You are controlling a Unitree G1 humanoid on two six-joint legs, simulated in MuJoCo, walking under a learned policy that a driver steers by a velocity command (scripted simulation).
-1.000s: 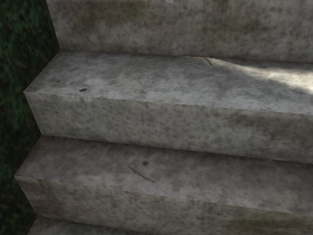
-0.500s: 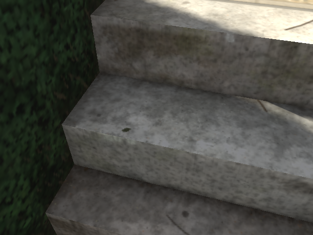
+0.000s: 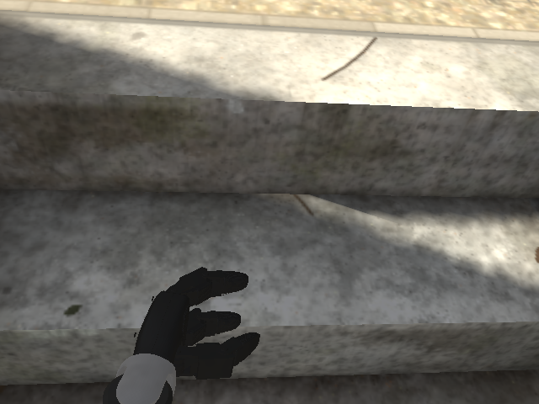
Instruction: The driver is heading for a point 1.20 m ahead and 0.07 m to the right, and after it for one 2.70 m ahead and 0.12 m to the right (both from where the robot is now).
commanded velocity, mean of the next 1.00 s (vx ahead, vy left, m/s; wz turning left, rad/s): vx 0.50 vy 0.00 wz -0.33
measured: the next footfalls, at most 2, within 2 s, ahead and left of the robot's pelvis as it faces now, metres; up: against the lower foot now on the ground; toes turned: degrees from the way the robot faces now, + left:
left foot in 0.62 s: +0.34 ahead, +0.26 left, +0.26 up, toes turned -11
right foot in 1.12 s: +0.09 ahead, +0.05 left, +0.00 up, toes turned -19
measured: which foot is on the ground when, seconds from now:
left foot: up 0.00-0.60, down 0.62-1.00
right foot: down 0.00-0.62, up 0.64-1.00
